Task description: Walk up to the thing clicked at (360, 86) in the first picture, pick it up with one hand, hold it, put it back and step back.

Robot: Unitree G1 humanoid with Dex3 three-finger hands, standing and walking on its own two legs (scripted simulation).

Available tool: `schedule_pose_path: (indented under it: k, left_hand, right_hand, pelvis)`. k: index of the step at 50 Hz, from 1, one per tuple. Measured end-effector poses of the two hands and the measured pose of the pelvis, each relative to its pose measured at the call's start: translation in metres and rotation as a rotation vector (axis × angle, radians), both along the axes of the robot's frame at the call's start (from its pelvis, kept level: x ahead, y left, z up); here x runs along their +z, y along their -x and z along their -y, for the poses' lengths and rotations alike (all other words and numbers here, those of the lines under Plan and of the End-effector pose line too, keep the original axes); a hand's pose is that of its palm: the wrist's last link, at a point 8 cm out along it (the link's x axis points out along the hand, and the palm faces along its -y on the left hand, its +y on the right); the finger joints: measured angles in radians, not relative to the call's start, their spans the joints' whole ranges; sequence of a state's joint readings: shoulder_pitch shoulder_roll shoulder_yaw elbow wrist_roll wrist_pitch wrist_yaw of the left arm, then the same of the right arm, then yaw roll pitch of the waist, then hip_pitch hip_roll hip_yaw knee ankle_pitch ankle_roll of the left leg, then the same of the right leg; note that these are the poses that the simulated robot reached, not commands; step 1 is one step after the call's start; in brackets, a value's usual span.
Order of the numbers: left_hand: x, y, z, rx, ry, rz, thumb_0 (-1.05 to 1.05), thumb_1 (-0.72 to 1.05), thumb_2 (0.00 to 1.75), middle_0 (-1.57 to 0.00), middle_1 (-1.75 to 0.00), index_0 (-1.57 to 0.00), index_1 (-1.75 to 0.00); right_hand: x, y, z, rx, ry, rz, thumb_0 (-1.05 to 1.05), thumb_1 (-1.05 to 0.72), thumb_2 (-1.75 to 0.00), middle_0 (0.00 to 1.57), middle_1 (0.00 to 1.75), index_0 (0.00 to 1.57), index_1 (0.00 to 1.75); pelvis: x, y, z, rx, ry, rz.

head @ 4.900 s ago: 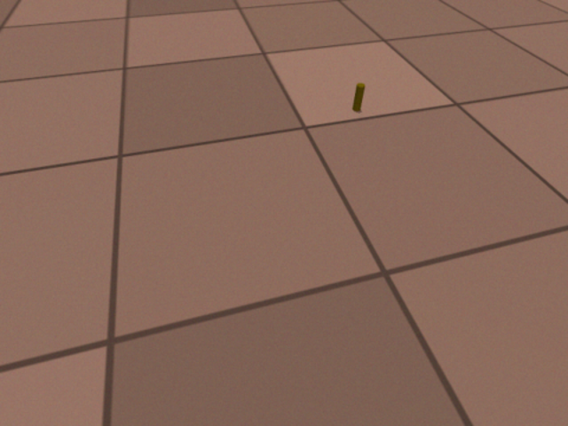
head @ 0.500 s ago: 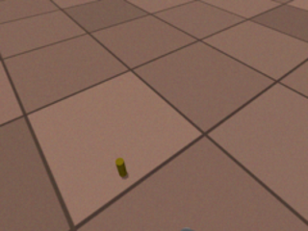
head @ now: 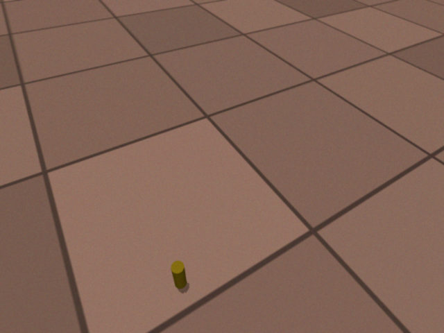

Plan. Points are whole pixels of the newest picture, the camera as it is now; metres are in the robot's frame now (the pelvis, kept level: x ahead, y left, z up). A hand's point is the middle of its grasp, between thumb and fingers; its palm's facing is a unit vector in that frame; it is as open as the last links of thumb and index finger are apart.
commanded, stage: walk up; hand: left
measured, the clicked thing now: (179, 275) +0.49 +0.17 -0.68
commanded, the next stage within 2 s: none
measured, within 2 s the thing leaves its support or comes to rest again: neither
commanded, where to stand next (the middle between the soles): +0.16 -0.02 m, yaw -1 degrees
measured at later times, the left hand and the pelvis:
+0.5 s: hand out of the picture +0.12 +0.27 -0.15, palm faces -0.06 -0.92 -0.40, open 7.3 cm; pelvis +0.06 +0.00 -0.01, yaw -2 degrees
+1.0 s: hand (100, 327) +0.18 +0.24 -0.14, palm faces -0.06 -0.95 -0.31, open 7.3 cm; pelvis +0.08 +0.00 +0.01, yaw -2 degrees
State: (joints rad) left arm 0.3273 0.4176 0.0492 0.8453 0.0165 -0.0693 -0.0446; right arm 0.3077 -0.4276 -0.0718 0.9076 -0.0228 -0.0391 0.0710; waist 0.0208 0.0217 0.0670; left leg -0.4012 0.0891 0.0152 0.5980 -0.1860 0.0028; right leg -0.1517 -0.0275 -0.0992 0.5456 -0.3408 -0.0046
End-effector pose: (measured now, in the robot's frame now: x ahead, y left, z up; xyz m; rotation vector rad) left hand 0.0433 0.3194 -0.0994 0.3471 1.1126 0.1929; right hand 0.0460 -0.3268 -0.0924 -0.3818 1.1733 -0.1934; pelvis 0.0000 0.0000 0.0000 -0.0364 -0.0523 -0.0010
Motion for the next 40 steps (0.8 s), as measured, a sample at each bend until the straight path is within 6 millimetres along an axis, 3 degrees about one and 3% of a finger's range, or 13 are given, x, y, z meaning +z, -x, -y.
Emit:
schedule_pose_path:
  k: [4, 12, 19, 25, 31, 40]
  left_hand:
    - [-0.022, -0.016, -0.017, 0.015, 0.012, -0.06, 0.01, 0.91, 0.9, -0.2, -0.3, -0.21, -0.3]
    - [-0.02, -0.052, -0.019, -0.01, 0.036, -0.097, 0.01, 0.91, 0.9, -0.2, -0.3, -0.21, -0.3]
    - [-0.019, -0.065, -0.011, -0.002, -0.008, -0.116, 0.0, 0.91, 0.9, -0.2, -0.3, -0.21, -0.3]
    - [-0.012, -0.069, 0.007, 0.004, -0.039, -0.1, 0.0, 0.91, 0.9, -0.2, -0.3, -0.21, -0.3]
    - [-0.005, -0.091, 0.022, -0.018, -0.016, -0.062, 0.01, 0.91, 0.89, -0.2, -0.3, -0.21, -0.3]
    - [-0.004, -0.128, 0.033, -0.037, 0.047, -0.009, 0.01, 0.91, 0.89, -0.2, -0.3, -0.21, -0.3]
  right_hand:
    - [0.004, -0.029, -0.017, -0.004, 0.041, 0.05, 0.01, -0.91, -0.89, 0.2, 0.3, 0.2, 0.3]
    - [0.017, -0.056, -0.039, -0.014, 0.034, 0.076, 0.01, -0.91, -0.89, 0.21, 0.3, 0.2, 0.3]
    - [-0.006, -0.073, -0.03, -0.026, 0.006, 0.073, 0.01, -0.9, -0.89, 0.21, 0.3, 0.2, 0.3]
    - [-0.032, -0.089, -0.026, -0.048, -0.062, 0.072, 0.01, -0.91, -0.89, 0.21, 0.3, 0.2, 0.3]
    - [-0.037, -0.082, -0.032, -0.054, -0.099, 0.037, 0.01, -0.91, -0.89, 0.21, 0.3, 0.2, 0.3]
    - [-0.02, -0.055, -0.025, -0.087, -0.059, -0.053, 0.01, -0.91, -0.89, 0.21, 0.3, 0.2, 0.3]
  pelvis:
    - [-0.008, -0.022, -0.017, -0.007, -0.027, 0.005]
    - [0.004, -0.045, -0.025, -0.013, -0.018, 0.007]
    - [-0.005, -0.056, -0.016, -0.031, -0.039, 0.01]
    - [-0.01, -0.056, -0.002, -0.035, -0.034, 0.018]
    - [-0.004, -0.054, -0.001, -0.032, -0.053, 0.017]
    - [0.008, -0.063, -0.002, -0.034, -0.046, 0.001]
